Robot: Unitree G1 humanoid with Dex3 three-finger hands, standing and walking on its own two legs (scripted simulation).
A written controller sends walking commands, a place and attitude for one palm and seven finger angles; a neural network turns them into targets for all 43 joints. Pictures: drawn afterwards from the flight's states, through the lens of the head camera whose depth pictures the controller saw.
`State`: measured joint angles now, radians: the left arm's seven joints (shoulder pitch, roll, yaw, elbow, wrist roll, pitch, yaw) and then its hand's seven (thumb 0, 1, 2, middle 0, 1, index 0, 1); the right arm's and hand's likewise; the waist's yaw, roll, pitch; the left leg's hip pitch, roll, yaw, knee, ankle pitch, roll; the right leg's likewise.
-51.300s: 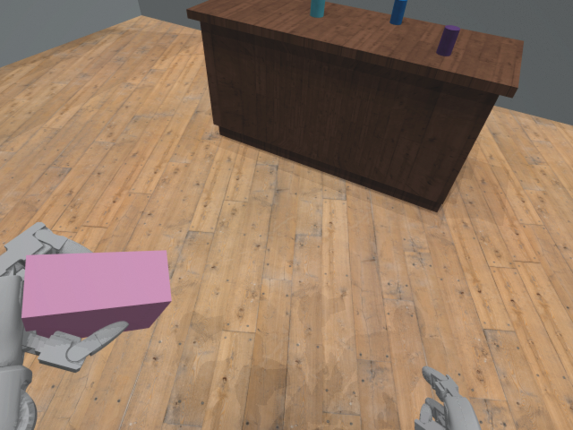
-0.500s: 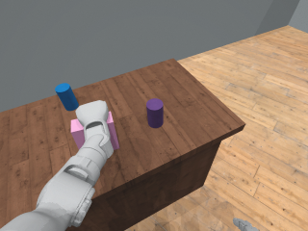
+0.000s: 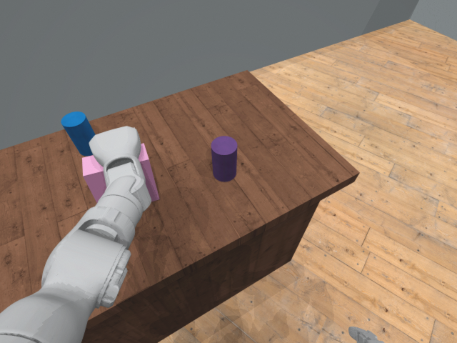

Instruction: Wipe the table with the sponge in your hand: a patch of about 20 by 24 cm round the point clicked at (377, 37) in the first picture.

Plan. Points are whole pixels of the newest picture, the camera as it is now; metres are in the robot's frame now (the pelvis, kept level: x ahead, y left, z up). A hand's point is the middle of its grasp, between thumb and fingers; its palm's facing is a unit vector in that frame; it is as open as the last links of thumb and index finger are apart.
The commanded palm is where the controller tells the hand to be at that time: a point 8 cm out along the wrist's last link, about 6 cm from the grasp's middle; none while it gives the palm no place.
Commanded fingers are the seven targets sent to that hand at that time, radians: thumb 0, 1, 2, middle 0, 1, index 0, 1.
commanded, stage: wipe forward along the third lane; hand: left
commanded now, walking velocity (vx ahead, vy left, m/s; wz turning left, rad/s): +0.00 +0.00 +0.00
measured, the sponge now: (126, 186) +0.43 +0.21 -0.01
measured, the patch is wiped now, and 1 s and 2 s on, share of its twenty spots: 1.00 1.00 1.00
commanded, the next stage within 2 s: wipe back along the third lane in 0.16 s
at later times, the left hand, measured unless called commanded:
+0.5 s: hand (116, 154) +0.48 +0.23 +0.04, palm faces -0.06 -0.03 -1.00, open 9.8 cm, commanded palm +0.45 +0.20 +0.08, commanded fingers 0.00 0.10 1.30 -1.20 -1.60 -1.20 -1.60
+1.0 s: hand (120, 174) +0.43 +0.21 +0.04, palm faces -0.01 -0.05 -1.00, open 9.9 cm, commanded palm +0.39 +0.18 +0.08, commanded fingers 0.00 0.10 1.30 -1.20 -1.60 -1.20 -1.60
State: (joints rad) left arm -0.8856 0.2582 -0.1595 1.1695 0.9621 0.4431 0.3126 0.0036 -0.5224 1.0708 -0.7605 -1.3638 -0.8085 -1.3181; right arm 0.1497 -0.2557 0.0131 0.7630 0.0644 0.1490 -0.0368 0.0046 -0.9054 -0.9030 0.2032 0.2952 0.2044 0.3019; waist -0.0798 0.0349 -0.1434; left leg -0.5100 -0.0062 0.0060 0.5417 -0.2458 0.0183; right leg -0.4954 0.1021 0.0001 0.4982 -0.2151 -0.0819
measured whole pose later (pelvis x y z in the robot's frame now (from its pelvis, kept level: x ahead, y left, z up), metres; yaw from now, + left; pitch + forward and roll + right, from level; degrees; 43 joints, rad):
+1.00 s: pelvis +0.03 +0.05 +0.00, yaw +2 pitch +10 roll -2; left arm -0.75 0.05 -0.41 0.97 0.92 0.60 0.36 -0.02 -0.47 1.07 -0.68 -1.44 -0.72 -1.41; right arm 0.00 -0.20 0.00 0.72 0.06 0.25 0.05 0.00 -0.91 -0.90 0.20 0.30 0.20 0.30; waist 0.03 0.02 -0.18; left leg -0.43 -0.06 -0.01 0.56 -0.30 0.08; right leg -0.39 0.05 -0.02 0.49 -0.27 -0.03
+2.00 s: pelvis +0.02 -0.01 +0.01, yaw +1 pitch +3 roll +1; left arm -0.33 0.12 -0.50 0.50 0.95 0.65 0.28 -0.01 -0.46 1.06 -0.68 -1.44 -0.72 -1.41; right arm -0.03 -0.24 0.02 0.67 0.09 0.29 0.06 0.01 -0.91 -0.90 0.20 0.29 0.20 0.30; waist 0.08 0.06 -0.15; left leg -0.25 -0.01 -0.01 0.47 -0.26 0.01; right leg -0.24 0.10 -0.01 0.45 -0.26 -0.10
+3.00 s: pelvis +0.01 -0.01 +0.01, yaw -1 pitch +0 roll +1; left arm -0.16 0.21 -0.35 0.28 0.96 0.58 0.19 -0.02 -0.50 1.06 -0.74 -1.38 -0.78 -1.34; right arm -0.01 -0.25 0.04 0.68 0.09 0.21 0.00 0.01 -0.91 -0.90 0.20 0.30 0.20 0.30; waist 0.08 0.06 -0.10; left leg -0.19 -0.01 0.02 0.43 -0.24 0.01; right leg -0.20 0.10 0.02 0.44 -0.23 -0.10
